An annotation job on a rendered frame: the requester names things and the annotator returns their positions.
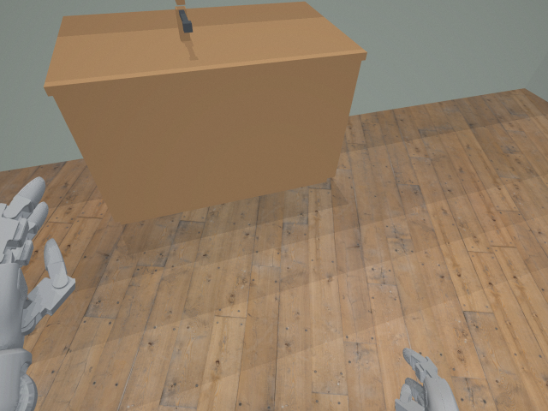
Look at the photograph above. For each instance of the tap lever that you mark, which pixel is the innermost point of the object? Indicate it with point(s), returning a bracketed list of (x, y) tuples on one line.
[(187, 25)]

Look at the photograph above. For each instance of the left robot hand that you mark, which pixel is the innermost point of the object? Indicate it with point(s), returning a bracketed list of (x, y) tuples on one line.
[(19, 223)]

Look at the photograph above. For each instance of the right robot hand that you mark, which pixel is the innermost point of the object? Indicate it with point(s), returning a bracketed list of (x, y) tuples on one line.
[(434, 395)]

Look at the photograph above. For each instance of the counter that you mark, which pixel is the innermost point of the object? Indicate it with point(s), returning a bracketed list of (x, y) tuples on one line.
[(254, 101)]

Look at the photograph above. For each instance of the left robot forearm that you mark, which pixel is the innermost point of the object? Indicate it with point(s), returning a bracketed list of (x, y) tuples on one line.
[(18, 392)]

